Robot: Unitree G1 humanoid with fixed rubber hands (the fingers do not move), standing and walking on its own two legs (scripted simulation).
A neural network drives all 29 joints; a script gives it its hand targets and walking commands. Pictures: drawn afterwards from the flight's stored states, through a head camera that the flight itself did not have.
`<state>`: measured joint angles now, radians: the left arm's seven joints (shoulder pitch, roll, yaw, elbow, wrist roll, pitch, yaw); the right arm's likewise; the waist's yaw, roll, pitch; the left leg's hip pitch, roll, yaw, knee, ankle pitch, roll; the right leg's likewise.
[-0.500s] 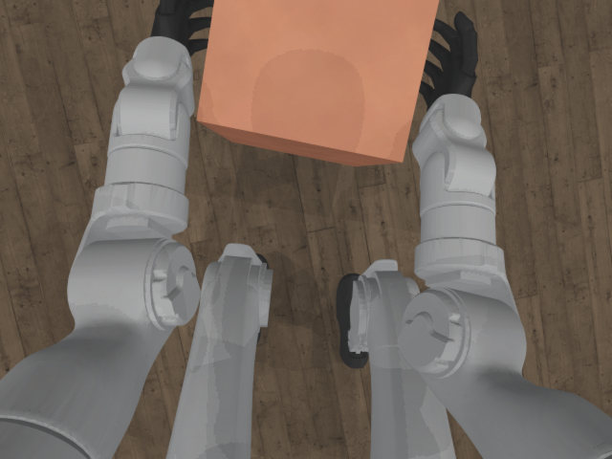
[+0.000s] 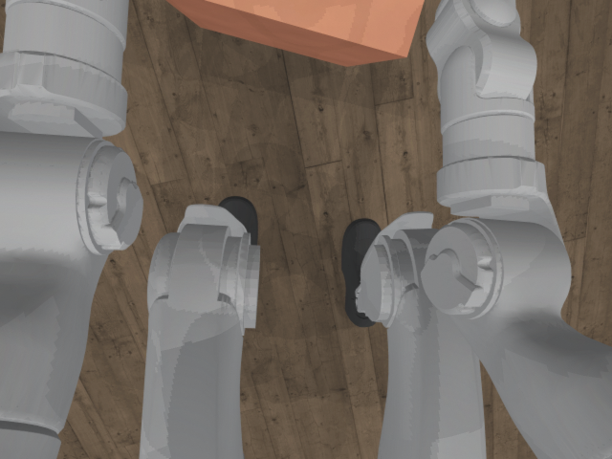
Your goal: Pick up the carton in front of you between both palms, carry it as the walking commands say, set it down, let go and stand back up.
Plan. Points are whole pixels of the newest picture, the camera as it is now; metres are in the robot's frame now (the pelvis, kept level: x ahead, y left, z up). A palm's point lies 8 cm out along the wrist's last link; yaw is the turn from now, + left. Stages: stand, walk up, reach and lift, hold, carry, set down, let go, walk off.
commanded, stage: set down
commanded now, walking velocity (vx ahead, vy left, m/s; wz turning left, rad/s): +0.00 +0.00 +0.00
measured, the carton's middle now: out of the picture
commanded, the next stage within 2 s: none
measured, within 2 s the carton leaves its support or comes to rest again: rests again in 0.30 s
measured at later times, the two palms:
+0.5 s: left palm out of the picture +0.56 +0.22 -0.19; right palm out of the picture +0.55 -0.08 -0.19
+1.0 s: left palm out of the picture +0.56 +0.23 -0.20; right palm out of the picture +0.55 -0.09 -0.20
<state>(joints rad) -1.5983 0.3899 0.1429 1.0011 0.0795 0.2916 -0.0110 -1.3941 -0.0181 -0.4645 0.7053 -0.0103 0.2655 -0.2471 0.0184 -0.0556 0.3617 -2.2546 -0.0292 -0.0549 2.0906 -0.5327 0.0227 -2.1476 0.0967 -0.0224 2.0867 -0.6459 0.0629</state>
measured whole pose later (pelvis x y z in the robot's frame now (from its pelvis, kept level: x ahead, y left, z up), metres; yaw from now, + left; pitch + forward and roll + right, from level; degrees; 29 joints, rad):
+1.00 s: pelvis -0.01 +0.00 -0.04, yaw -1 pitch +31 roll -4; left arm -1.67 0.46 0.26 1.12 0.14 0.25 -0.17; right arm -1.54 -0.09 -0.52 0.92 -0.09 0.22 -0.06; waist 0.02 -0.07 0.52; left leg -2.22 0.01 -0.03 2.23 -0.55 0.05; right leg -2.13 0.14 0.00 2.22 -0.65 0.08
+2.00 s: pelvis +0.00 +0.00 +0.10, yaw +0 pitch +44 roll -6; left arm -1.57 0.57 0.16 1.09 0.00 0.24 -0.11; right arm -1.37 -0.13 -0.37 0.75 0.04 0.28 -0.21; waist -0.04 -0.03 0.18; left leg -2.05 -0.02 -0.05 1.74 -0.46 0.03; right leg -1.96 0.09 0.00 1.72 -0.54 0.06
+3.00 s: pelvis +0.08 +0.00 +0.33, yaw +6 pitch +30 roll -1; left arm -0.46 0.25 0.23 0.66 0.07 0.07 -0.05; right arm -0.35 -0.15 -0.15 0.57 -0.03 0.07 0.03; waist -0.04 -0.03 -0.05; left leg -1.01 -0.04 -0.05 0.72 -0.23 0.01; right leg -0.96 0.03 0.04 0.74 -0.31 0.01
